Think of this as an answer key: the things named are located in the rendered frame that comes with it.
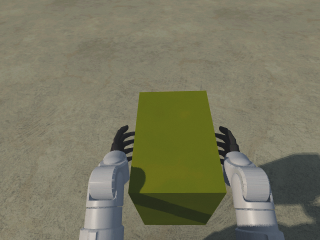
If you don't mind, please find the robot right hand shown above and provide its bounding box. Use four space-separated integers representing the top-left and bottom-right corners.
215 126 240 165

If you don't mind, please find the right robot forearm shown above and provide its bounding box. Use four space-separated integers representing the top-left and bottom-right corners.
223 151 285 240

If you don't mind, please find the left robot forearm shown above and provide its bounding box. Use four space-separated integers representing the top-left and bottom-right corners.
79 150 130 240

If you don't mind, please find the carton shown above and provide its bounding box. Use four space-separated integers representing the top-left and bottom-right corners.
128 90 227 225

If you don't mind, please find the robot left hand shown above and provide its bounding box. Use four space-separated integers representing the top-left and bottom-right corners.
110 125 135 162

